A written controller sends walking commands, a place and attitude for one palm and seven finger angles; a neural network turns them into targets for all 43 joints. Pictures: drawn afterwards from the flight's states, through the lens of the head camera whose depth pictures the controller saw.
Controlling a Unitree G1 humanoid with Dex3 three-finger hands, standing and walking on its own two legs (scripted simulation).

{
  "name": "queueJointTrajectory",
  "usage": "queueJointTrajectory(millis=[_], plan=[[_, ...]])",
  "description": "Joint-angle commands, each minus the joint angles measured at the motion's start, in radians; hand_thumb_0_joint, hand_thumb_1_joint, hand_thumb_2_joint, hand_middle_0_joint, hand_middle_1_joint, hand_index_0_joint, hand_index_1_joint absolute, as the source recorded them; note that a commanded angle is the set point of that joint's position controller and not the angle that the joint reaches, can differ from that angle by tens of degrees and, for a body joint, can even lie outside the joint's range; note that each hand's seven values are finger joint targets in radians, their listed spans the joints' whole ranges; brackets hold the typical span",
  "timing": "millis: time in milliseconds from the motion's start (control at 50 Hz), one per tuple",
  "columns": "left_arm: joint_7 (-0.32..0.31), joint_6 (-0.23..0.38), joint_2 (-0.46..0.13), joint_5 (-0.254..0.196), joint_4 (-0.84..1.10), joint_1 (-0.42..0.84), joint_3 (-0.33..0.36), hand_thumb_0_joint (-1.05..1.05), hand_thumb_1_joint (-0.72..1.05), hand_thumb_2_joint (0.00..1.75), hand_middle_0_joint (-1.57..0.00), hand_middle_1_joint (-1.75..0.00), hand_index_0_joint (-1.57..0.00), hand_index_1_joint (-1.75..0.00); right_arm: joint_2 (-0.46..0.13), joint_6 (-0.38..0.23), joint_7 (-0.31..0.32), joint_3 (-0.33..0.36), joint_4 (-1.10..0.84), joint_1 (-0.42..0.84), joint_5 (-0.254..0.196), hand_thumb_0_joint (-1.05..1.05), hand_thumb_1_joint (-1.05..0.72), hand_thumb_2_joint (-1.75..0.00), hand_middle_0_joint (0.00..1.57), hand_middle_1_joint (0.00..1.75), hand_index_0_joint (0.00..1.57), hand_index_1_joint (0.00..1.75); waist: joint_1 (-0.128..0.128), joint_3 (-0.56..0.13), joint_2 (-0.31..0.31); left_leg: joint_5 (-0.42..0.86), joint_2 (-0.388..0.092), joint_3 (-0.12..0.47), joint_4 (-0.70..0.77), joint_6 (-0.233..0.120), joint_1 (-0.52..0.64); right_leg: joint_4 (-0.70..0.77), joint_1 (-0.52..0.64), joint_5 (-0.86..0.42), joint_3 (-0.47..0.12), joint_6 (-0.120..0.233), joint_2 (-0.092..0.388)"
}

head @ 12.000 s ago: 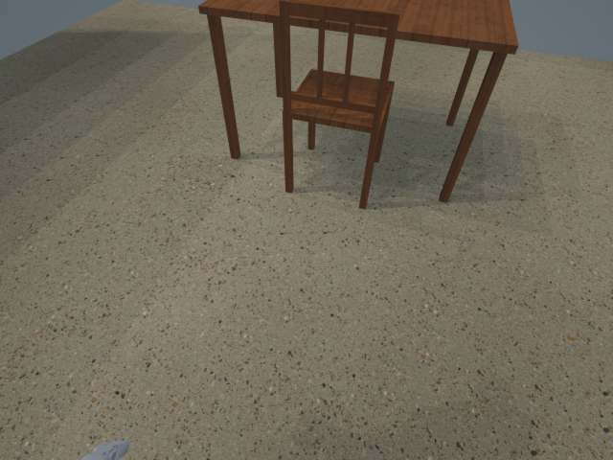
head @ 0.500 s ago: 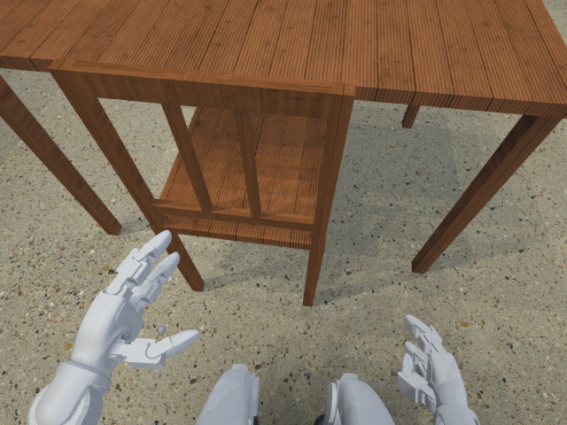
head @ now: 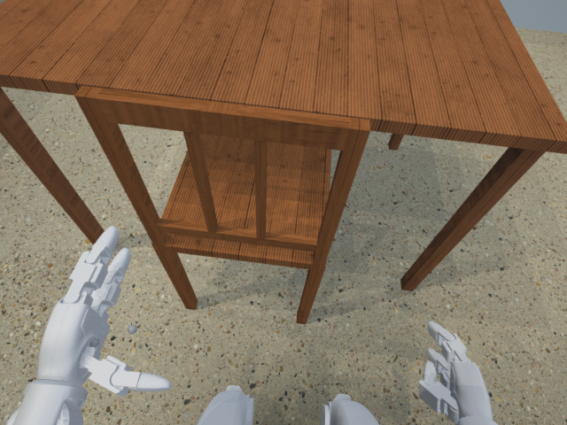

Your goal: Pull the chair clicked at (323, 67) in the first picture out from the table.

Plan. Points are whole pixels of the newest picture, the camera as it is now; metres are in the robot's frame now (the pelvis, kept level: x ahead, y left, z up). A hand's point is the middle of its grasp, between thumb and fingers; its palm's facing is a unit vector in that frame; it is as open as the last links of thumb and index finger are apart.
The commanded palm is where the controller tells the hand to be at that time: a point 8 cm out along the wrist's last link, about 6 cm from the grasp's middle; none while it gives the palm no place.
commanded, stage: raise the hand toward the chair's back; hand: left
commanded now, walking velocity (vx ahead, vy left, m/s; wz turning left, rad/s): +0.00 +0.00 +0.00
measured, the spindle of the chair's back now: (203, 187) +0.50 +0.17 -0.02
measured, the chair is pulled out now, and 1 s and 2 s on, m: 0.00 0.00 0.00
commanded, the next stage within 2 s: aim the fingers beside a spindle in 0.84 s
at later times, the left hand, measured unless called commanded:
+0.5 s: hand (125, 310) +0.25 +0.22 +0.04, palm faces -0.09 -1.00 -0.04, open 16.9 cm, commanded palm +0.23 +0.27 +0.05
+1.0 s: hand (129, 306) +0.25 +0.21 +0.05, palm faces -0.02 -1.00 -0.07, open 16.9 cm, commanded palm +0.24 +0.26 +0.05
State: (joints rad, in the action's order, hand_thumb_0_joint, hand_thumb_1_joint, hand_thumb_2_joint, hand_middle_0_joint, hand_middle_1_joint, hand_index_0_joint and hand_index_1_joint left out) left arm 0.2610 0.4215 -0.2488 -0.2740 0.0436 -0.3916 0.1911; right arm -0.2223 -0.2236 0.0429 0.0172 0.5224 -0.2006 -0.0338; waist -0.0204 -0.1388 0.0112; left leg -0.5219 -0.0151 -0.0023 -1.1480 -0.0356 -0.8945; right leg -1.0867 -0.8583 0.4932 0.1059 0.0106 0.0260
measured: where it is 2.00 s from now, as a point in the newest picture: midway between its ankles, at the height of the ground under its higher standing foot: outside the picture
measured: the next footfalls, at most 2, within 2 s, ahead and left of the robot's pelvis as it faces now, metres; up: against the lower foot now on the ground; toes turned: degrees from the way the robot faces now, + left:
none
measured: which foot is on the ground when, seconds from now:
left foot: down 0.00-1.00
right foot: down 0.00-1.00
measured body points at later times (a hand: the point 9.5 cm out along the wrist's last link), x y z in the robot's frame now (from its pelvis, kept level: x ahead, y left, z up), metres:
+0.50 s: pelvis +0.01 +0.01 +0.01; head +0.08 +0.03 +0.45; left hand +0.25 +0.27 +0.04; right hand +0.17 -0.24 -0.07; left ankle +0.02 +0.09 -0.65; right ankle +0.02 -0.12 -0.65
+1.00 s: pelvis +0.01 +0.00 +0.01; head +0.08 +0.01 +0.45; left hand +0.25 +0.26 +0.06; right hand +0.19 -0.24 -0.07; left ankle +0.02 +0.09 -0.65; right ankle +0.02 -0.12 -0.65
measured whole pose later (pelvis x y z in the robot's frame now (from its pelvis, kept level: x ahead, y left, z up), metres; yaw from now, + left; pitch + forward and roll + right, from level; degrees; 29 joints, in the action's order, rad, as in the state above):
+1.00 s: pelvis +0.01 +0.00 +0.01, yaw +0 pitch +16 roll -3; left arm 0.33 0.40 -0.28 -0.29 -0.09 -0.28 0.24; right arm -0.24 -0.21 0.03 -0.02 0.53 -0.23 -0.03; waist -0.02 -0.13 0.03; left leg -0.51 -0.01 0.01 -1.10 -0.03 -0.87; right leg -1.04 -0.83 0.49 0.11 0.01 0.02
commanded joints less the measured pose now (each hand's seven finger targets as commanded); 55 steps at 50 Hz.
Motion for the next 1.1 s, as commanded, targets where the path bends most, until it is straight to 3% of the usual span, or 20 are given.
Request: queueJointTrajectory(millis=[0,40,100,120,180,260,320,400,440,480,500,580,640,740,820,880,980,1060,1080], plan=[[0.018,0.013,-0.081,0.025,0.069,0.049,0.004,0.0,-0.5,0.3,-0.06,-0.08,-0.06,-0.08,-0.157,-0.028,0.001,0.04,-0.144,0.015,-0.002,0.0,-0.9,-0.9,0.2,0.3,0.2,0.3,-0.027,-0.117,0.043,0.207,0.004,0.078,0.218,0.023,0.156,0.141,0.052,-0.106,-0.005,0.014,-0.036],[0.056,-0.011,-0.102,0.024,0.051,0.084,0.004,0.0,-0.5,0.3,-0.06,-0.08,-0.06,-0.08,-0.17,-0.024,0.006,0.037,-0.162,0.011,-0.007,0.0,-0.9,-0.9,0.2,0.3,0.2,0.3,-0.03,-0.122,0.022,0.159,0.008,0.074,0.222,0.018,0.148,0.162,0.062,-0.081,-0.016,0.014,-0.036],[0.082,-0.016,-0.171,0.004,0.115,0.14,0.071,0.0,-0.5,0.3,-0.06,-0.08,-0.06,-0.08,-0.173,-0.025,0.013,0.03,-0.177,-0.002,-0.008,0.0,-0.9,-0.9,0.2,0.3,0.2,0.3,-0.01,-0.207,0.052,0.208,0.011,0.076,0.231,0.019,0.202,0.165,0.116,-0.114,-0.021,0.019,-0.037],[0.082,-0.009,-0.179,-0.006,0.153,0.151,0.086,0.0,-0.5,0.3,-0.06,-0.08,-0.06,-0.08,-0.169,-0.029,0.016,0.029,-0.181,-0.001,-0.007,0.0,-0.9,-0.9,0.2,0.3,0.2,0.3,-0.001,-0.233,0.081,0.237,0.009,0.075,0.232,0.022,0.232,0.164,0.125,-0.131,-0.022,0.02,-0.037],[0.053,0.026,-0.208,-0.031,0.204,0.154,0.143,0.0,-0.5,0.3,-0.06,-0.08,-0.06,-0.08,-0.157,-0.04,0.017,0.025,-0.162,-0.008,0.0,0.0,-0.9,-0.9,0.2,0.3,0.2,0.3,0.013,-0.281,0.087,0.334,0.003,0.086,0.228,0.033,0.28,0.152,0.143,-0.182,-0.016,0.021,-0.043],[0.041,0.042,-0.163,-0.022,0.129,0.165,0.109,0.0,-0.5,0.3,-0.06,-0.08,-0.06,-0.08,-0.159,-0.041,0.008,0.022,-0.135,-0.01,0.004,0.0,-0.9,-0.9,0.2,0.3,0.2,0.3,-0.006,-0.212,0.111,0.331,-0.001,0.093,0.23,0.044,0.263,0.145,0.093,-0.165,-0.004,0.02,-0.04],[0.073,0.004,-0.161,-0.006,0.029,0.169,0.088,0.0,-0.5,0.3,-0.06,-0.08,-0.06,-0.08,-0.177,-0.032,0.005,0.025,-0.13,-0.016,-0.002,0.0,-0.9,-0.9,0.2,0.3,0.2,0.3,-0.021,-0.174,0.078,0.271,-0.001,0.094,0.241,0.039,0.227,0.158,0.082,-0.135,-0.003,0.017,-0.039],[0.119,-0.045,-0.173,-0.026,0.029,0.137,0.098,0.0,-0.5,0.3,-0.06,-0.08,-0.06,-0.08,-0.187,-0.033,0.007,0.031,-0.155,-0.015,-0.011,0.0,-0.9,-0.9,0.2,0.3,0.2,0.3,-0.005,-0.229,0.052,0.303,0.006,0.08,0.25,0.028,0.236,0.182,0.152,-0.173,-0.012,0.015,-0.038],[0.112,-0.036,-0.197,-0.042,0.096,0.143,0.129,0.0,-0.5,0.3,-0.06,-0.08,-0.06,-0.08,-0.181,-0.04,0.006,0.033,-0.159,-0.016,-0.008,0.0,-0.9,-0.9,0.2,0.3,0.2,0.3,0.008,-0.277,0.062,0.367,0.005,0.08,0.249,0.031,0.267,0.177,0.181,-0.215,-0.012,0.015,-0.038],[0.083,-0.007,-0.223,-0.048,0.137,0.143,0.162,0.0,-0.5,0.3,-0.06,-0.08,-0.06,-0.08,-0.174,-0.047,0.004,0.034,-0.147,-0.018,-0.002,0.0,-0.9,-0.9,0.2,0.3,0.2,0.3,0.015,-0.282,0.062,0.416,0.002,0.083,0.242,0.037,0.278,0.169,0.188,-0.239,-0.011,0.017,-0.041],[0.069,0.013,-0.211,-0.048,0.159,0.146,0.159,0.0,-0.5,0.3,-0.06,-0.08,-0.06,-0.08,-0.168,-0.049,0.0,0.033,-0.143,-0.022,0.002,0.0,-0.9,-0.9,0.2,0.3,0.2,0.3,0.016,-0.291,0.095,0.42,0.003,0.08,0.241,0.04,0.289,0.166,0.176,-0.233,-0.011,0.016,-0.04],[0.031,0.051,-0.183,-0.025,0.086,0.143,0.141,0.0,-0.5,0.3,-0.06,-0.08,-0.06,-0.08,-0.165,-0.046,-0.008,0.034,-0.116,-0.018,0.008,0.0,-0.9,-0.9,0.2,0.3,0.2,0.3,-0.002,-0.204,0.095,0.374,-0.002,0.079,0.232,0.041,0.247,0.153,0.114,-0.191,-0.005,0.018,-0.04],[0.055,0.037,-0.154,-0.015,0.027,0.144,0.099,0.0,-0.5,0.3,-0.06,-0.08,-0.06,-0.08,-0.176,-0.037,-0.011,0.035,-0.123,-0.02,0.004,0.0,-0.9,-0.9,0.2,0.3,0.2,0.3,-0.016,-0.184,0.08,0.31,0.001,0.072,0.232,0.035,0.217,0.161,0.105,-0.167,-0.009,0.016,-0.036],[0.101,0.004,-0.19,-0.029,0.076,0.15,0.111,0.0,-0.5,0.3,-0.06,-0.08,-0.06,-0.08,-0.181,-0.036,-0.002,0.036,-0.148,-0.016,-0.005,0.0,-0.9,-0.9,0.2,0.3,0.2,0.3,-0.008,-0.254,0.067,0.329,0.006,0.064,0.23,0.022,0.237,0.179,0.169,-0.209,-0.025,0.013,-0.035],[0.075,0.032,-0.207,-0.042,0.136,0.16,0.146,0.0,-0.5,0.3,-0.06,-0.08,-0.06,-0.08,-0.165,-0.042,0.002,0.032,-0.137,-0.017,0.0,0.0,-0.9,-0.9,0.2,0.3,0.2,0.3,-0.002,-0.277,0.081,0.382,0.005,0.067,0.223,0.023,0.26,0.169,0.18,-0.244,-0.023,0.013,-0.037],[0.056,0.048,-0.188,-0.04,0.081,0.161,0.143,0.0,-0.5,0.3,-0.06,-0.08,-0.06,-0.08,-0.161,-0.04,0.001,0.029,-0.121,-0.007,0.002,0.0,-0.9,-0.9,0.2,0.3,0.2,0.3,-0.011,-0.216,0.049,0.316,0.007,0.063,0.218,0.02,0.216,0.174,0.152,-0.199,-0.023,0.012,-0.039],[0.086,0.029,-0.148,-0.018,-0.013,0.225,0.072,0.0,-0.5,0.3,-0.06,-0.08,-0.06,-0.08,-0.176,-0.036,0.004,0.024,-0.116,-0.01,-0.001,0.0,-0.9,-0.9,0.2,0.3,0.2,0.3,-0.039,-0.176,0.045,0.244,0.01,0.057,0.201,0.013,0.168,0.175,0.109,-0.155,-0.035,0.01,-0.034],[0.107,0.029,-0.176,-0.026,0.031,0.248,0.086,0.0,-0.5,0.3,-0.06,-0.08,-0.06,-0.08,-0.178,-0.042,0.007,0.027,-0.129,-0.015,-0.001,0.0,-0.9,-0.9,0.2,0.3,0.2,0.3,-0.02,-0.261,0.066,0.294,0.013,0.052,0.192,0.012,0.196,0.168,0.156,-0.208,-0.046,0.012,-0.027],[0.099,0.031,-0.19,-0.027,0.037,0.26,0.098,0.0,-0.5,0.3,-0.06,-0.08,-0.06,-0.08,-0.178,-0.042,0.008,0.026,-0.123,-0.015,0.001,0.0,-0.9,-0.9,0.2,0.3,0.2,0.3,-0.024,-0.272,0.047,0.31,0.011,0.051,0.183,0.008,0.193,0.165,0.163,-0.224,-0.048,0.01,-0.029]])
